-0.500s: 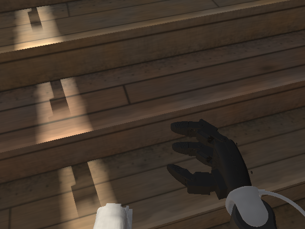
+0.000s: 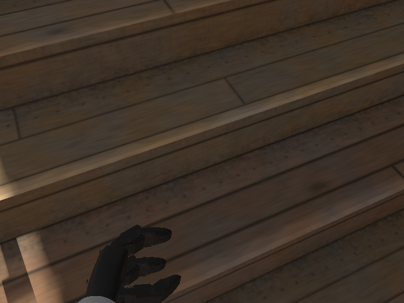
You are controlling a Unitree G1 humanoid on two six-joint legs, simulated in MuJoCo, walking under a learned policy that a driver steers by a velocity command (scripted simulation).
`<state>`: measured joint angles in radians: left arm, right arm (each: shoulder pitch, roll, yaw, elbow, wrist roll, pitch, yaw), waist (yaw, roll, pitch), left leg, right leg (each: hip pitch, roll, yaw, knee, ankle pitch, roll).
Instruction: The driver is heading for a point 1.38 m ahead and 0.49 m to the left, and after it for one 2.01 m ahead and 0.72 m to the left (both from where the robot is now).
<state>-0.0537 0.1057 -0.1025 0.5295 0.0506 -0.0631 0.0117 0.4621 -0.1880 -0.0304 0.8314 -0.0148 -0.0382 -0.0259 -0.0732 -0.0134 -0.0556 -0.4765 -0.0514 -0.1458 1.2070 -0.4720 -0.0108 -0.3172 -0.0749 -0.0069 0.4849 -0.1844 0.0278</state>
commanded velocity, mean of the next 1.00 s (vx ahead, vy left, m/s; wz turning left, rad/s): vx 0.05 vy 0.00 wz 0.67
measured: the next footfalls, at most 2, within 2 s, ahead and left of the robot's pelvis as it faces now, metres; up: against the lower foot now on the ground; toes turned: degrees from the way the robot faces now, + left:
left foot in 0.22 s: +0.23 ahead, +0.12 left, +0.17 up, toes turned +11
right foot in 0.94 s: +0.37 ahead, -0.14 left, +0.16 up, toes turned +36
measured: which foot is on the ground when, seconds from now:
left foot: up 0.00-0.20, down 0.22-0.94, up 0.96-1.00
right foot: down 0.00-0.22, up 0.24-0.92, down 0.94-1.00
